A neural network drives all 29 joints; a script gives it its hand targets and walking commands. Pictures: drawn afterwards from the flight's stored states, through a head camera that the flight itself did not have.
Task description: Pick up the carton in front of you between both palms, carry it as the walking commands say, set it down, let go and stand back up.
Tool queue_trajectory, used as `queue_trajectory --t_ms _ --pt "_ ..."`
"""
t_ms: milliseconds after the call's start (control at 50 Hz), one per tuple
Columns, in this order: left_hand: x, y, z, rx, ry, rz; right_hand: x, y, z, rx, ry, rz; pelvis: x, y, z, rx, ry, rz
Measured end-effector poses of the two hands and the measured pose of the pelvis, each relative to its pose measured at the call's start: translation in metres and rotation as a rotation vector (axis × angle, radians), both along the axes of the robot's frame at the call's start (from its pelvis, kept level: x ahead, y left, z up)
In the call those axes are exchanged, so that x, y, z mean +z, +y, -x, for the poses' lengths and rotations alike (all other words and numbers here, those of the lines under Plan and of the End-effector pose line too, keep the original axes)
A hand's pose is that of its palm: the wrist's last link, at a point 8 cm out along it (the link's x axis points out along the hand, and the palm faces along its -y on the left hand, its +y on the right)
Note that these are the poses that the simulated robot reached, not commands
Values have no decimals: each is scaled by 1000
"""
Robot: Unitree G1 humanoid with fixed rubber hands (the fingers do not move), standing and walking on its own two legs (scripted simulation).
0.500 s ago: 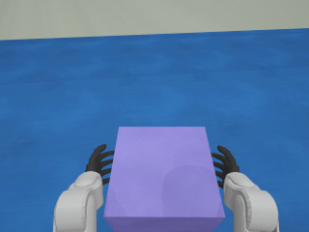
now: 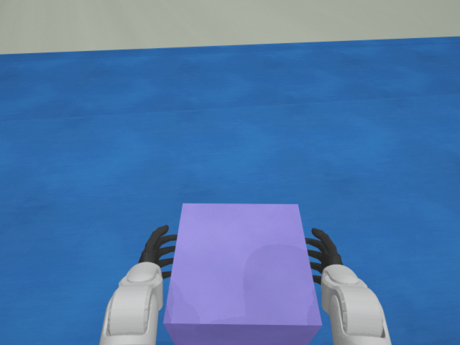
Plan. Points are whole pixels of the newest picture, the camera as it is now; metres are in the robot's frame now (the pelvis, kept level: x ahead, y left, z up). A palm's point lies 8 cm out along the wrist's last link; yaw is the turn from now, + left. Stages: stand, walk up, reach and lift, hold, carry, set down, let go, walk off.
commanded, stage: carry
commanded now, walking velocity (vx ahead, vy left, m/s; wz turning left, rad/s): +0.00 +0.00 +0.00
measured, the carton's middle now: (239, 286) +0.27 +0.00 -0.05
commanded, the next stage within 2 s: hold in 0.96 s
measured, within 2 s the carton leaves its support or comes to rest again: neither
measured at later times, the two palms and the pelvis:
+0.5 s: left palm (147, 281) +0.24 +0.15 +0.04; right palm (335, 285) +0.24 -0.15 +0.04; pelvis -0.04 +0.00 +0.00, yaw +0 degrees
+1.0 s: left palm (146, 290) +0.22 +0.15 +0.04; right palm (338, 293) +0.22 -0.15 +0.04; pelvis -0.05 +0.00 +0.00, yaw +0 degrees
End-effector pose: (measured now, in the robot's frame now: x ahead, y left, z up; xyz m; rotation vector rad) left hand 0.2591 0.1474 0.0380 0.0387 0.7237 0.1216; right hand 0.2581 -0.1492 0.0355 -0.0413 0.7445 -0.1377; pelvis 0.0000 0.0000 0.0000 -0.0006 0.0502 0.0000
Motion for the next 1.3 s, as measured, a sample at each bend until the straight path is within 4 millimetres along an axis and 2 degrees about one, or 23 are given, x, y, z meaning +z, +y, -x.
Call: queue_trajectory --t_ms 160,300,440,640,1000,1080,1220,1300 --pt "-13 0 8 -13 -16 -19 -13 1 7 16 -16 21 2 0 22 2 -22 0" --pt "-5 0 11 -2 -68 -9 -6 0 11 11 -69 13 4 -1 35 3 -24 -1" --pt "5 0 18 3 -74 -6 4 0 18 9 -76 8 4 -1 40 4 -21 -1" --pt "0 -1 27 -1 -43 -12 -1 -2 27 11 -45 15 4 -3 47 5 -23 -1" --pt "3 -1 35 1 -55 -14 2 -2 34 13 -57 16 4 -3 55 4 -22 -1" --pt "4 -1 43 -4 -49 -21 3 -1 42 17 -51 20 9 -3 59 -1 -92 -3" --pt "4 0 56 -15 -37 -31 2 -1 58 16 -39 28 11 0 70 -3 -159 1" --pt "0 1 54 -8 -24 -13 -1 0 56 1 -27 10 7 1 83 -5 -184 2"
